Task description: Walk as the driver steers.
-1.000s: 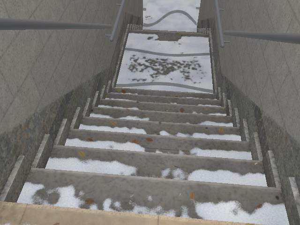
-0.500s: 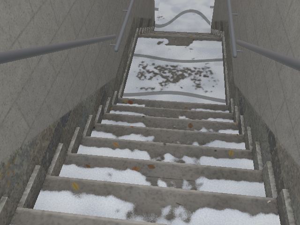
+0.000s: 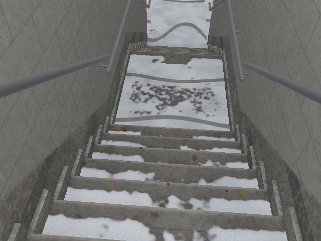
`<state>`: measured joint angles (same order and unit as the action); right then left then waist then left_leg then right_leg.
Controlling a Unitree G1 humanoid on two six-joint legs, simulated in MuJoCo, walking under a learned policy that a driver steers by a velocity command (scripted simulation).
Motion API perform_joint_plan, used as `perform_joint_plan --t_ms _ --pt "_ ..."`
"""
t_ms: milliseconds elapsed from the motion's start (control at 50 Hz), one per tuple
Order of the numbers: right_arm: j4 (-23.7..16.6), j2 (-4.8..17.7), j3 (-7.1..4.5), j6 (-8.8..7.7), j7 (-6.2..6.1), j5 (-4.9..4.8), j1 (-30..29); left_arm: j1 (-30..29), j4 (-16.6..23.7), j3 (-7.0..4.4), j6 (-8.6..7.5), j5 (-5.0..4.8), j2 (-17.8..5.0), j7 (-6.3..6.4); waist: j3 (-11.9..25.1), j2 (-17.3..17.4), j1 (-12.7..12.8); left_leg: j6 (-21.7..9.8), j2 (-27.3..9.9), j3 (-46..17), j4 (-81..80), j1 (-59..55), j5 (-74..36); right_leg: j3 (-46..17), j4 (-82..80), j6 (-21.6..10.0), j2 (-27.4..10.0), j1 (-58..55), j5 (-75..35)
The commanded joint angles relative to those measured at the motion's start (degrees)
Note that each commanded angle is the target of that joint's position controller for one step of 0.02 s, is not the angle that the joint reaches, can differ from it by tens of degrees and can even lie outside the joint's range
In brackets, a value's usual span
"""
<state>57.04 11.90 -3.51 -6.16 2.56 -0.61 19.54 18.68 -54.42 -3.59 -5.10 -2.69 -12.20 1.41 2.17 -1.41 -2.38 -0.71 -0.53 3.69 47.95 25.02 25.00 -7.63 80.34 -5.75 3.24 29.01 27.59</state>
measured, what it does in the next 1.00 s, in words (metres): goes down: right foot 0.17 m lower, then left foot 0.17 m lower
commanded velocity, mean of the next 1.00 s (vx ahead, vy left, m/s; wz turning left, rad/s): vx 0.50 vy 0.00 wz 0.00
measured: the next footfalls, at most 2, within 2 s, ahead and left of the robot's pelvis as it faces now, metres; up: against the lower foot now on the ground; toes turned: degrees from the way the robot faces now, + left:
right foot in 0.32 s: +0.24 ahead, -0.08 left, -0.17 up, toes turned -1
left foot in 0.86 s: +0.54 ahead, +0.17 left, -0.34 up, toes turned +1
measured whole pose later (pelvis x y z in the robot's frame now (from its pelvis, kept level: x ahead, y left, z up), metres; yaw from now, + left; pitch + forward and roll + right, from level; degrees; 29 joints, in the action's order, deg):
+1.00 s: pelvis +0.47 +0.09 -0.33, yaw +1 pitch +1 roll -1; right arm 57.2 9.9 -1.9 -1.8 2.9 0.8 21.3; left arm 19.7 -54.0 -3.0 -1.4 -3.5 -12.3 3.3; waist 1.1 -1.6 0.7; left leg -4.3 1.6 2.0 41.5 23.4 18.9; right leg -5.9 103.0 -2.9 0.4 41.2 27.2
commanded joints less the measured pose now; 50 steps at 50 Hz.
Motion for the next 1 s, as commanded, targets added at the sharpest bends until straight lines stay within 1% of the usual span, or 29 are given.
perform_joint_plan --t_ms 20,60,80,140,200,240,300,320,340,380,400,420,440,480,520,540,620,660,760,800,840,860,880,900,920,940,960,980,1000 --pt "-0.2 5.7 -0.05 -0.27 -0.2 0.78 4.5 -3.2 7.0 -0.65 0.81 -0.11 -3.2 1.09 -4.0 1.5 2.7 -15.6 -20.5 -29.7 -20.2 -6.1 -18.7 -2.4 -2.7 -0.8 -5.2 20.2 -4.3" --pt "-0.7 6.5 0.11 0.09 -1.55 2.87 1.9 0.0 6.0 -0.72 2.27 1.41 -2.3 -0.41 -2.5 4.0 5.3 -15.0 -16.6 -24.8 -19.9 2.4 -16.9 2.1 -7.9 -0.2 -6.8 11.4 -15.7" --pt "-1.0 4.9 0.52 -0.58 -2.65 2.0 2.4 -3.0 7.0 -1.46 2.13 0.76 -4.3 -1.36 -3.3 3.0 5.2 -11.4 -12.2 -20.3 -17.2 1.9 -5.8 -1.4 -17.4 -1.0 -8.5 13.1 -27.2" --pt "-1.9 5.8 0.48 -0.35 -5.78 -0.38 3.3 -11.4 10.1 0.08 1.53 3.55 -0.7 -3.78 -3.5 5.8 2.7 -8.3 -4.6 -8.0 -16.2 14.2 -0.4 9.1 -40.1 0.2 -2.8 -5.0 -53.0" --pt "-0.3 6.1 0.06 0.98 -6.64 -0.73 8.3 -15.5 12.4 0.51 2.61 2.06 -0.2 -4.95 -4.5 6.6 -0.3 -8.5 -5.3 -7.6 -9.4 12.4 2.7 10.2 -45.5 2.0 -0.9 -9.9 -52.1" --pt "-0.5 4.6 -0.14 1.78 -6.11 -0.07 8.2 -7.3 8.7 -0.19 3.52 2.64 -1.6 -4.85 -1.2 7.5 2.1 -7.7 -7.4 -9.6 3.7 9.1 4.0 9.3 -38.5 1.1 -2.1 -14.4 -56.9" --pt "1.1 2.4 0.59 3.93 -7.05 -2.46 11.2 -2.4 6.5 -0.14 2.26 0.71 -0.6 -3.89 -6.9 4.1 3.1 -6.4 -5.4 -10.3 21.3 -5.0 -9.7 10.8 -69.7 1.7 -5.9 -14.7 -47.8" --pt "1.9 1.8 0.5 4.01 -6.8 -2.12 11.6 6.3 3.0 -0.87 1.92 2.09 -2.1 -3.85 -4.0 2.1 6.1 -6.4 -2.7 -10.1 37.3 0.4 -13.4 8.0 -72.1 -1.4 -8.8 -26.0 -52.3" --pt "2.3 -2.0 0.82 2.89 -4.99 -1.44 13.0 18.5 -0.2 -1.05 1.66 4.28 -4.3 -4.7 2.7 -10.1 9.8 -5.0 6.2 -8.8 66.3 21.4 19.6 -0.7 -53.0 -6.7 -16.1 -46.2 -77.2" --pt "-1.6 3.2 0.34 0.41 -3.04 -2.67 15.9 15.9 0.0 -1.0 2.22 0.83 -6.7 -5.21 7.3 -13.6 4.3 -6.1 2.4 -16.0 69.8 40.0 13.8 -8.5 -41.8 -9.9 -22.8 -49.8 -70.9" --pt "-2.6 4.7 -0.11 0.6 -3.11 -2.14 12.5 14.0 -0.1 -0.43 2.43 0.81 -4.7 -5.5 5.5 -7.1 3.3 -5.3 1.1 -13.9 69.8 41.8 9.8 -8.8 -44.3 -10.6 -22.0 -43.0 -57.8" --pt "-5.4 4.9 -0.33 0.85 -4.2 -3.28 7.9 7.6 0.6 -1.28 1.02 2.1 -8.0 -4.91 5.4 -7.0 0.7 -5.1 -3.5 -16.7 51.0 41.9 -4.6 -21.4 -52.5 -13.2 -27.1 -34.3 -23.8" --pt "-5.4 6.3 -0.74 2.05 -4.83 -3.09 2.0 1.1 2.4 0.87 0.38 2.28 -1.2 -4.57 -2.2 1.6 -0.9 -3.5 -6.0 -15.6 46.5 42.6 -9.6 -23.0 -53.8 -11.8 -24.8 -24.3 -18.0" --pt "-5.5 4.3 -0.73 3.16 -5.08 -0.41 1.1 -0.7 2.3 1.9 -0.73 3.64 -1.5 -2.9 -7.3 4.3 -2.8 -0.5 -7.0 -14.0 31.2 31.6 -16.7 -15.0 -55.3 -8.1 -19.3 -6.3 -26.9" --pt "-6.9 1.6 -0.24 3.69 -5.44 1.4 -0.3 3.9 -0.6 0.9 -0.17 4.64 -4.6 -0.89 -5.6 -2.6 -1.8 1.8 -7.2 -11.4 23.8 24.6 -19.6 -12.0 -55.7 -9.9 -16.2 -3.0 -35.4" --pt "-5.6 1.6 -0.16 3.63 -4.85 0.43 2.5 5.2 -1.2 0.27 -0.01 5.04 -6.4 -0.45 -3.2 -2.9 -2.6 1.8 -6.9 -10.5 25.1 22.7 -24.3 -12.1 -53.2 -10.1 -16.1 -4.2 -34.8" --pt "-11.0 3.6 -0.32 2.23 -3.05 0.79 -12.2 13.9 -3.9 1.24 -0.17 2.28 -2.0 1.16 -6.0 -2.7 4.2 -2.1 -7.4 -13.6 5.3 37.7 -41.1 -12.3 -45.3 -7.1 -14.9 -19.9 -20.8" --pt "-11.5 2.1 0.18 1.73 -1.38 2.34 -13.7 9.7 -2.6 1.79 0.17 1.48 -2.2 2.08 -6.6 -0.5 3.5 -2.2 -3.9 -7.9 -9.0 13.2 -60.6 -1.8 -44.6 -4.9 -9.0 -0.9 -8.5" --pt "-15.0 2.1 0.73 4.23 0.13 -0.96 -17.0 9.6 -1.9 0.52 3.34 0.82 -3.9 1.79 -8.7 -3.1 7.2 -0.5 -4.0 -8.1 -18.2 9.2 -45.3 -4.1 -34.2 -4.8 -10.8 -8.4 -6.6" --pt "-14.6 4.5 -0.08 3.74 0.35 -1.47 -14.3 10.0 -2.6 -0.06 4.27 1.98 -4.8 2.31 -7.9 -3.6 6.0 -1.4 -6.3 -7.7 -24.1 6.8 -39.7 -6.3 -25.7 -4.3 -12.6 -14.9 -14.3" --pt "-6.3 8.9 -2.74 3.62 -0.16 -0.36 8.0 7.6 -4.2 -0.4 3.72 1.49 -5.0 1.62 -0.8 -1.4 -4.0 -3.9 -5.7 -4.2 -27.5 -17.7 -39.8 -2.6 -1.9 -1.4 -9.3 -9.7 -21.6" --pt "-2.0 10.1 -2.99 3.68 0.02 1.27 19.3 8.5 -5.9 -0.3 2.27 0.43 -2.6 0.59 3.5 9.9 -8.9 -7.7 -10.1 -7.0 -22.2 -32.4 -54.5 2.5 28.2 2.9 1.2 2.5 1.7" --pt "-1.8 7.8 -0.45 3.56 0.69 2.05 18.2 16.3 -5.0 0.59 1.35 0.53 1.8 -0.07 4.7 21.9 -2.8 -7.6 -12.4 -9.7 -3.4 -43.4 -65.9 -1.6 43.1 3.6 3.2 23.2 27.1" --pt "-2.6 9.3 -1.06 4.46 0.91 0.64 18.6 19.1 -2.9 0.5 0.49 -0.6 -1.0 -0.41 11.6 25.4 -2.0 -12.7 -17.6 -20.6 -6.9 -45.1 -54.9 -3.7 45.7 4.9 2.5 28.4 25.2" --pt "-0.7 13.3 -2.53 4.81 0.63 -1.05 20.0 12.1 2.4 0.89 0.27 -1.43 -1.5 0.37 10.8 19.3 -2.8 -17.5 -23.0 -33.3 -20.9 -41.4 -15.4 -0.6 36.2 4.9 -0.6 35.4 14.5" --pt "-1.3 8.0 -0.71 5.22 0.66 -0.07 13.3 3.3 4.7 0.2 2.01 -1.62 -4.3 2.24 3.0 5.6 -1.4 -16.1 -20.6 -35.8 -30.3 -29.8 6.8 4.6 30.9 3.6 -3.8 35.8 6.5" --pt "-1.2 8.6 -0.58 4.72 0.38 0.86 8.2 1.0 6.2 0.54 3.22 -1.84 -3.0 2.64 -1.2 9.1 1.0 -18.1 -23.3 -42.8 -32.0 -20.5 13.4 3.4 29.8 3.2 -5.4 35.1 2.6" --pt "-2.8 4.9 0.7 3.1 0.12 2.21 2.0 1.4 5.7 0.18 3.65 -0.85 -3.5 2.7 -6.1 2.2 3.6 -13.9 -21.0 -38.5 -27.4 -10.3 11.8 -3.5 16.1 2.0 -7.7 33.4 -10.6" --pt "-3.5 2.4 1.52 2.07 -0.11 2.9 -1.0 3.1 4.6 -0.58 3.67 -0.34 -5.3 2.31 -7.1 3.2 5.2 -10.7 -18.2 -33.2 -25.7 -3.4 5.6 -5.1 10.3 1.2 -8.2 28.5 -16.3"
